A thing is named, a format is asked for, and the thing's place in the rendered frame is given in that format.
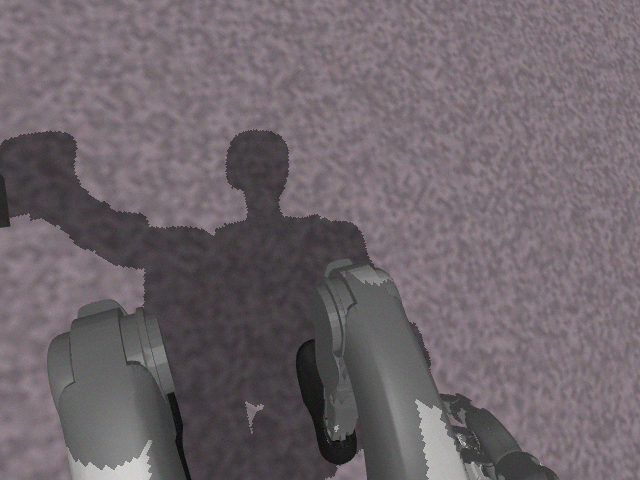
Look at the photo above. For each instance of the right robot arm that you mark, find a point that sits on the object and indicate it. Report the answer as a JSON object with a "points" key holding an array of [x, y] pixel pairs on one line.
{"points": [[522, 466]]}

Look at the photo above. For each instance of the right robot foot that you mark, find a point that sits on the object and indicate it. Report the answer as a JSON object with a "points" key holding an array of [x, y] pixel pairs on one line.
{"points": [[336, 452]]}

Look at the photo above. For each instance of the small box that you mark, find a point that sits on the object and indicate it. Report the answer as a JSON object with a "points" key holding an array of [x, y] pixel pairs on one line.
{"points": [[4, 213]]}

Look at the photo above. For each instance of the left robot foot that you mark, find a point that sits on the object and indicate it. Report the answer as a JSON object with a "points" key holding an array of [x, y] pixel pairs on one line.
{"points": [[179, 430]]}

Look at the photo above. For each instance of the right robot hand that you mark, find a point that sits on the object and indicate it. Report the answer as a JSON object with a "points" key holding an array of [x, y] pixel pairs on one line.
{"points": [[485, 439]]}

